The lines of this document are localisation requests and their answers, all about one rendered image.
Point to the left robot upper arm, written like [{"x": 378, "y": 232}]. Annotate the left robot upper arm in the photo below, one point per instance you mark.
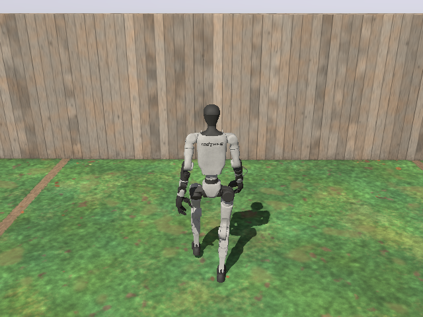
[{"x": 189, "y": 151}]

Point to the right robot hand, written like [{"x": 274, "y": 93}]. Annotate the right robot hand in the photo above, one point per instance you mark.
[{"x": 234, "y": 184}]

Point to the right robot forearm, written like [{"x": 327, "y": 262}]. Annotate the right robot forearm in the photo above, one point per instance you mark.
[{"x": 239, "y": 173}]

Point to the humanoid robot head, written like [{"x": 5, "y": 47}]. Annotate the humanoid robot head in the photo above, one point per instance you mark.
[{"x": 211, "y": 116}]

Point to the robot left foot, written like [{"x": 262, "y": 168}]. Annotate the robot left foot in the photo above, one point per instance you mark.
[{"x": 196, "y": 250}]

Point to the right robot upper arm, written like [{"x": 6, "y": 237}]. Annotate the right robot upper arm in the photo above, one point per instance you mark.
[{"x": 234, "y": 149}]

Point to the left robot forearm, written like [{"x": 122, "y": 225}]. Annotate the left robot forearm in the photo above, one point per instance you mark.
[{"x": 184, "y": 176}]

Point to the left robot hand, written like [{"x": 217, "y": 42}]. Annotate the left robot hand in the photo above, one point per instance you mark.
[{"x": 179, "y": 200}]

